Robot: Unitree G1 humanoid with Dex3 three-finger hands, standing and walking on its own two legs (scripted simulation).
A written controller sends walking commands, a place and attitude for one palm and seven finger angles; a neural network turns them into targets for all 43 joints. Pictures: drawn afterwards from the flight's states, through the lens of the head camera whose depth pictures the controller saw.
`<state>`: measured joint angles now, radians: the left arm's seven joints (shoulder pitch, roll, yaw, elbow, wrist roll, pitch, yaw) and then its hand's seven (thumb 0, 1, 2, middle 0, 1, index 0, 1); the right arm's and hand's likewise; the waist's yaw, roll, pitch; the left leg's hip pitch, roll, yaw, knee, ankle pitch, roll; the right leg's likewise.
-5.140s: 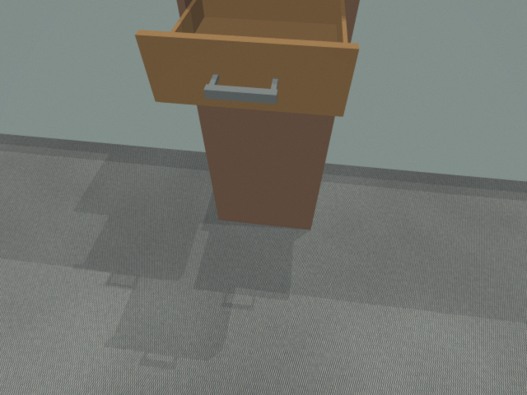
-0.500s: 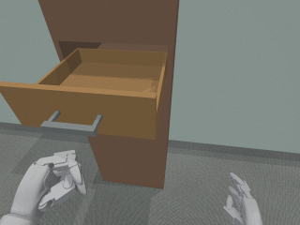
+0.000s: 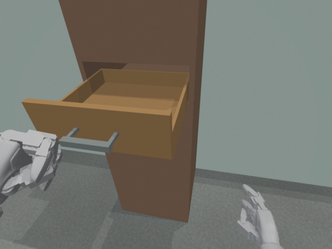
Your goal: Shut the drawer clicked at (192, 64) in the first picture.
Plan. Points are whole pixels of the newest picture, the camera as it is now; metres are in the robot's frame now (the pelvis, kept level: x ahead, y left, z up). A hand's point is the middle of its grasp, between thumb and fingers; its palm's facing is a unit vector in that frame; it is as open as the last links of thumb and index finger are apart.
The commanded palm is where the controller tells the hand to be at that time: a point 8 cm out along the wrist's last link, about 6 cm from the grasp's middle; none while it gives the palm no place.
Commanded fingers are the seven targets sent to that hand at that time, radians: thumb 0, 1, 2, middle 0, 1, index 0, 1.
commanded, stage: raise the hand and make a fist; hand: left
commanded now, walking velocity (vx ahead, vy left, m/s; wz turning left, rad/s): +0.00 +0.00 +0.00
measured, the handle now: (90, 138) +0.29 +0.25 +0.17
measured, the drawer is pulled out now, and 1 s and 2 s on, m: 0.29 0.29 0.29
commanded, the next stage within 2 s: bring the fist close to the handle in 0.30 s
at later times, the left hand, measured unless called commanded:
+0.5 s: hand (56, 171) +0.13 +0.21 +0.23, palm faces +0.06 -0.95 -0.32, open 3.3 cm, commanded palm +0.08 +0.24 +0.25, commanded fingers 0.00 0.90 0.90 -1.40 -1.60 -1.40 -1.60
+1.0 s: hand (88, 174) +0.18 +0.19 +0.18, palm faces -0.02 -0.99 -0.14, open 3.3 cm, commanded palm +0.14 +0.24 +0.20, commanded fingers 0.00 0.90 0.90 -1.40 -1.60 -1.40 -1.60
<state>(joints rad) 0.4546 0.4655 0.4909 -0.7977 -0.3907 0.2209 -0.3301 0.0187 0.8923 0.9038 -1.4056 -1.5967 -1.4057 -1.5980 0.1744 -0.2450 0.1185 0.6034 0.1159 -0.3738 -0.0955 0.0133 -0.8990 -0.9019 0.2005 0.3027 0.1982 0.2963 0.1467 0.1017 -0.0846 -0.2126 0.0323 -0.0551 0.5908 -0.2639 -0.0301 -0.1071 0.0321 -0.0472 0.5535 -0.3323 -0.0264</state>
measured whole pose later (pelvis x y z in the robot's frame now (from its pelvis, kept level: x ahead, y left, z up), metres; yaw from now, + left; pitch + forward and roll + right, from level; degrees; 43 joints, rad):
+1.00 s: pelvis +0.00 +0.02 +0.00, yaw -1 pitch -5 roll +0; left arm 0.42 0.31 0.25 -0.66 -0.33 0.33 -0.23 0.02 0.90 0.90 -1.41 -1.60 -1.41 -1.60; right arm 0.21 -0.24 0.10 0.60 0.09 -0.34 -0.08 0.01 -0.90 -0.90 0.20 0.30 0.20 0.30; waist 0.07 0.06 -0.06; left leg -0.26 0.00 -0.03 0.61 -0.27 -0.01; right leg -0.17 0.00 -0.02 0.61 -0.35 0.00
